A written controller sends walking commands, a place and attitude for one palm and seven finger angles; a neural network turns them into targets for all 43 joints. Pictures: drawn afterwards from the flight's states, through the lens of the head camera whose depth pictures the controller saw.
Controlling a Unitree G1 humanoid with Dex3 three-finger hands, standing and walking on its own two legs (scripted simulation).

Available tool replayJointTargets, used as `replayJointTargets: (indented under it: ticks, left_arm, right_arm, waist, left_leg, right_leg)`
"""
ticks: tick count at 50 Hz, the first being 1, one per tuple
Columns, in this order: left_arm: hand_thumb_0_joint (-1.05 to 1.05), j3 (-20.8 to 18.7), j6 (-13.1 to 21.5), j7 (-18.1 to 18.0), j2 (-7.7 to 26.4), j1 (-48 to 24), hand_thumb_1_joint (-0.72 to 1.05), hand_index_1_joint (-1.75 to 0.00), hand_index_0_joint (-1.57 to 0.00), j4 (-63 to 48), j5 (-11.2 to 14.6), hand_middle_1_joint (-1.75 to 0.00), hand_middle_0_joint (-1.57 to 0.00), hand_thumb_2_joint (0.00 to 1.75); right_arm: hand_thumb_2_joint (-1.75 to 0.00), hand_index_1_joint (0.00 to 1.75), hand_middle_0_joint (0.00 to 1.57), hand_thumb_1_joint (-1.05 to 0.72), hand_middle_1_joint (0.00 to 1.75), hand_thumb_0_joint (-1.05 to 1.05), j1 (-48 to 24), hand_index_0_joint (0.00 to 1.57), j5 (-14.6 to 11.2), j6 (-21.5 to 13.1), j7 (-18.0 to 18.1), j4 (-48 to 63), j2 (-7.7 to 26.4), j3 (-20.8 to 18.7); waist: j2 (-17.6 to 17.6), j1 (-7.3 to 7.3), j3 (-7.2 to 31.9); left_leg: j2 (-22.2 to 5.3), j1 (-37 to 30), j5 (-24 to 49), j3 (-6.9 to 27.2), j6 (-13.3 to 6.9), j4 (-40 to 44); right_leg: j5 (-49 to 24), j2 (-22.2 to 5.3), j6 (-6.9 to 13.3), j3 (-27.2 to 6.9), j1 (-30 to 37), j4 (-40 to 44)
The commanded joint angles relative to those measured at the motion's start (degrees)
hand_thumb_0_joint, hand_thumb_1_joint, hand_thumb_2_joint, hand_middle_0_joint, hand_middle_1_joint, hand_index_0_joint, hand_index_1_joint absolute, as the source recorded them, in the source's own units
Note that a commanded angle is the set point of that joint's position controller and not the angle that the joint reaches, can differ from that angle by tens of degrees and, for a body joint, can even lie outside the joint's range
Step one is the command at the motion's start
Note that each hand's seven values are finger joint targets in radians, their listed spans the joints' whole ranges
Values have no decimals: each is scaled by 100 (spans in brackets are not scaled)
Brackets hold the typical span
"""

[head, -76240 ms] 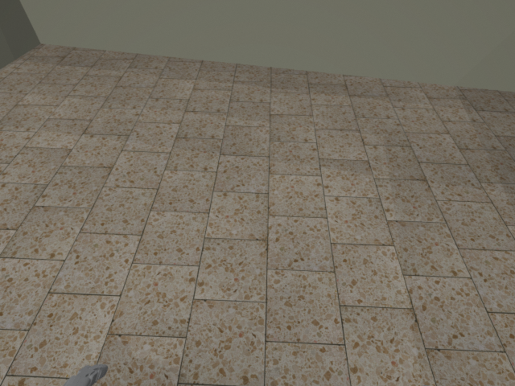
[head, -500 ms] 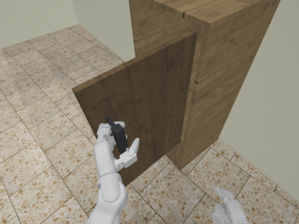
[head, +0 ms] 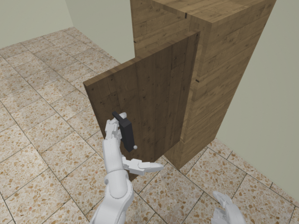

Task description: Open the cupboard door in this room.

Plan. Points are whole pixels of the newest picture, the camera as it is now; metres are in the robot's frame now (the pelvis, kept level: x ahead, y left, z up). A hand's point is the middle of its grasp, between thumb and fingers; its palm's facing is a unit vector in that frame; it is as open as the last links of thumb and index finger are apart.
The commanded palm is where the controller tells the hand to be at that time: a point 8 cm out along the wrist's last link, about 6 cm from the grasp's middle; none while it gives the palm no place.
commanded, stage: open thumb and fingers to let go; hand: left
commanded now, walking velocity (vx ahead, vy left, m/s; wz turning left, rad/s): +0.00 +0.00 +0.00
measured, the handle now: (123, 131) +0.35 +0.09 +0.07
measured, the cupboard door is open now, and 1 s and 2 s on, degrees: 92 94 94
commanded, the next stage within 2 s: slide the hand sideways off the handle in 0.02 s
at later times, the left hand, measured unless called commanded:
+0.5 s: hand (133, 161) +0.26 +0.06 +0.08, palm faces -0.09 -1.00 +0.03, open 16.4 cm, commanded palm +0.23 +0.11 +0.07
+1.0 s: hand (111, 179) +0.21 +0.10 +0.07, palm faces -0.03 -1.00 -0.02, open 16.3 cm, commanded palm +0.18 +0.16 +0.07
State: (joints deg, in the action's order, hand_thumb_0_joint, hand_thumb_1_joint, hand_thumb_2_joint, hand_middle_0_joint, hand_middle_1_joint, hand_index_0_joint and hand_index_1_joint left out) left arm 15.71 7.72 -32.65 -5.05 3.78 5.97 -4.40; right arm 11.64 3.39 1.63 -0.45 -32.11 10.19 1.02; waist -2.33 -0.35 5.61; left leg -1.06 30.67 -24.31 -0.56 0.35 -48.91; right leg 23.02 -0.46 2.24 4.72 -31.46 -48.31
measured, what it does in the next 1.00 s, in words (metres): stands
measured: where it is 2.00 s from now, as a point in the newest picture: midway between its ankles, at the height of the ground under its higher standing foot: outside the picture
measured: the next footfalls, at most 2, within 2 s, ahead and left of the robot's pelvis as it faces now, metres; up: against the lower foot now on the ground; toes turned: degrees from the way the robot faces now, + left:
none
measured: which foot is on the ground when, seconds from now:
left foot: down 0.00-1.00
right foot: down 0.00-1.00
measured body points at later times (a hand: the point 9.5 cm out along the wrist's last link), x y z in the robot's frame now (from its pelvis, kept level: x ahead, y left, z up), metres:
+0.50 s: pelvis -0.01 +0.01 +0.00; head +0.01 -0.01 +0.45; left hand +0.26 +0.11 +0.08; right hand +0.16 -0.21 -0.09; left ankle +0.01 +0.12 -0.70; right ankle +0.02 -0.10 -0.70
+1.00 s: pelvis +0.01 +0.00 -0.01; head +0.05 -0.01 +0.44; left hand +0.21 +0.16 +0.07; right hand +0.20 -0.21 -0.08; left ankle +0.01 +0.12 -0.70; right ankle +0.02 -0.10 -0.70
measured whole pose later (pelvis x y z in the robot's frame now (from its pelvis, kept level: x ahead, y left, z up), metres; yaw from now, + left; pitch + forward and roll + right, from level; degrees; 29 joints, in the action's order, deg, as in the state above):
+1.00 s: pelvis +0.01 +0.00 -0.01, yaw +0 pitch +8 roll +0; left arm 8.4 14.4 1.5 6.0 29.6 -16.6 4.5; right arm 14.8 0.2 -4.6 0.5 -23.9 12.7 1.8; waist -2.2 1.2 5.4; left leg -0.7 34.4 -27.7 -0.6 -0.1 -53.6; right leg 26.4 -0.9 1.8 4.5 -35.2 -53.2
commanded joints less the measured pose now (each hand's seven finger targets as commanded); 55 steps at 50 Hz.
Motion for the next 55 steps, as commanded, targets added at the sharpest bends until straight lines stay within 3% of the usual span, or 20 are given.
replayJointTargets:
  ticks: [1, 6, 7, 8, 10, 13, 14, 15, 17, 21, 23, 24, 26, 28, 31, 36, 41, 49, 54, 55]
  left_arm:
    - [0, -128, 351, -193, -684, -1261, -50, -30, -15, -1326, -93, -30, -15, 30]
    - [0, -286, 249, -286, -635, -1490, -50, -30, -15, -1175, -17, -30, -15, 30]
    - [0, 937, 519, 1036, 0, -1370, -50, -30, -15, -1118, -604, -30, -15, 30]
    - [0, 329, 818, 1770, 551, -1713, -50, -30, -15, -1597, -315, -30, -15, 30]
    - [0, 134, 1114, 2558, 895, -1685, -50, -30, -15, -1704, -115, -30, -15, 30]
    - [0, 272, 1142, 3410, 419, -1193, -50, -30, -15, -1596, 653, -30, -15, 30]
    - [0, 153, 1084, 3455, 333, -1190, -50, -30, -15, -1484, 938, -30, -15, 30]
    - [0, 18, 1016, 3436, 263, -1098, -50, -30, -15, -1534, 1149, -30, -15, 30]
    - [0, -246, 894, 3226, 326, -896, -50, -30, -15, -1581, 1290, -30, -15, 30]
    - [0, -251, 881, 2674, 458, -716, -50, -30, -15, -1832, 766, -30, -15, 30]
    - [0, -435, 901, 2542, 778, -263, -50, -30, -15, -1870, 490, -30, -15, 30]
    - [0, -297, 912, 2545, 673, -207, -50, -30, -15, -1939, 413, -30, -15, 30]
    - [0, -329, 938, 2578, 763, -172, -50, -30, -15, -2109, 390, -30, -15, 30]
    - [0, -581, 934, 2662, 964, 271, -50, -30, -15, -2257, 474, -30, -15, 30]
    - [0, -552, 901, 2808, 868, 637, -50, -30, -15, -2598, 667, -30, -15, 30]
    - [0, -376, 933, 3011, 770, 1173, -50, -30, -15, -3022, 757, -30, -15, 30]
    - [0, -682, 1004, 3173, 1137, 1701, -50, -30, -15, -3257, 760, -30, -15, 30]
    - [0, -943, 1148, 3531, 1312, 2642, -50, -30, -15, -3739, 998, -30, -15, 30]
    - [0, -1221, 1217, 3757, 1524, 2877, -50, -30, -15, -3746, 1171, -30, -15, 30]
    - [0, -1258, 1229, 3789, 1564, 2908, -50, -30, -15, -3794, 1184, -30, -15, 30]
  right_arm:
    - [-90, 30, 20, -90, 30, 0, -794, 20, -20, -312, 17, 917, 490, -198]
    - [-90, 30, 20, -90, 30, 0, -901, 20, -19, -280, 34, 864, 464, -167]
    - [-90, 30, 20, -90, 30, 0, -362, 20, -46, -245, 16, 632, 713, -147]
    - [-90, 30, 20, -90, 30, 0, -299, 20, -126, -243, 58, 858, 731, -235]
    - [-90, 30, 20, -90, 30, 0, -347, 20, -156, -299, 162, 942, 684, -186]
    - [-90, 30, 20, -90, 30, 0, -387, 20, -329, -497, 197, 1165, 653, -108]
    - [-90, 30, 20, -90, 30, 0, -438, 20, -374, -566, 216, 1192, 652, -77]
    - [-90, 30, 20, -90, 30, 0, -499, 20, -410, -631, 224, 1226, 668, -76]
    - [-90, 30, 20, -90, 30, 0, -542, 20, -430, -725, 225, 1280, 712, -73]
    - [-90, 30, 20, -90, 30, 0, -377, 20, -345, -794, 108, 1326, 723, -120]
    - [-90, 30, 20, -90, 30, 0, -290, 20, -306, -761, 52, 1350, 751, -148]
    - [-90, 30, 20, -90, 30, 0, -270, 20, -294, -742, 23, 1393, 720, -139]
    - [-90, 30, 20, -90, 30, 0, -272, 20, -292, -735, 13, 1430, 716, -141]
    - [-90, 30, 20, -90, 30, 0, -268, 20, -303, -714, 28, 1473, 727, -152]
    - [-90, 30, 20, -90, 30, 0, -278, 20, -333, -726, 53, 1571, 695, -126]
    - [-90, 30, 20, -90, 30, 0, -183, 20, -352, -830, 78, 1620, 712, -135]
    - [-90, 30, 20, -90, 30, 0, -68, 20, -324, -890, 101, 1642, 764, -159]
    - [-90, 30, 20, -90, 30, 0, 27, 20, -361, -975, 139, 1766, 753, -202]
    - [-90, 30, 20, -90, 30, 0, 50, 20, -383, -1018, 193, 1761, 786, -228]
    - [-90, 30, 20, -90, 30, 0, 44, 20, -394, -1021, 199, 1784, 797, -226]
  waist:
    - [641, 95, 1006]
    - [643, 139, 1030]
    - [976, -422, 546]
    - [586, -217, 1141]
    - [376, -111, 1436]
    - [379, -113, 1092]
    - [530, -143, 810]
    - [528, -67, 779]
    - [780, 2, 706]
    - [618, 38, 769]
    - [560, 135, 870]
    - [577, 85, 879]
    - [476, 87, 879]
    - [550, 195, 951]
    - [474, 171, 883]
    - [451, 23, 693]
    - [531, 27, 756]
    - [434, 93, 1030]
    - [529, 46, 806]
    - [396, 54, 785]
  left_leg:
    - [148, -313, 964, 149, -71, 609]
    - [185, -278, 822, 135, -70, 614]
    - [179, -408, 976, 134, -184, 583]
    - [219, -364, 1117, 86, -210, 523]
    - [238, -408, 1242, 62, -228, 490]
    - [208, -443, 911, 110, -196, 607]
    - [198, -338, 641, 153, -165, 672]
    - [201, -345, 479, 170, -142, 730]
    - [199, -311, 272, 213, -116, 820]
    - [175, -358, 495, 246, -133, 813]
    - [169, -297, 690, 207, -131, 765]
    - [173, -301, 718, 182, -139, 733]
    - [175, -249, 673, 148, -142, 689]
    - [176, -203, 786, 126, -141, 686]
    - [174, -199, 853, 86, -133, 670]
    - [153, -187, 917, 137, -137, 556]
    - [181, -17, 1078, 154, -142, 371]
    - [206, 103, 1393, 136, -143, 132]
    - [214, 374, 1170, 159, -139, -12]
    - [222, 394, 1137, 163, -135, -20]
  right_leg:
    - [-715, 8, -9, -198, 585, 912]
    - [-461, -8, -17, -240, 569, 988]
    - [-1131, -37, -26, -414, 329, 898]
    - [-1504, -88, 4, -455, 625, 748]
    - [-1844, -123, -16, -547, 910, 661]
    - [-1295, -32, -19, -431, 744, 815]
    - [-886, -12, -46, -374, 631, 924]
    - [-576, 3, -53, -350, 599, 1007]
    - [-115, 7, -75, -301, 544, 1100]
    - [-384, 0, -47, -205, 376, 803]
    - [-601, -2, -15, -221, 463, 686]
    - [-677, -15, -21, -225, 444, 657]
    - [-677, -14, -18, -276, 455, 653]
    - [-822, 6, 4, -307, 660, 670]
    - [-1010, 21, -24, -294, 705, 661]
    - [-1120, 52, -61, -229, 476, 574]
    - [-1399, 40, -74, -265, 456, 403]
    - [-1858, 37, -98, -298, 585, 201]
    - [-1639, 26, -136, -384, 428, 223]
    - [-1544, 40, -121, -355, 357, 187]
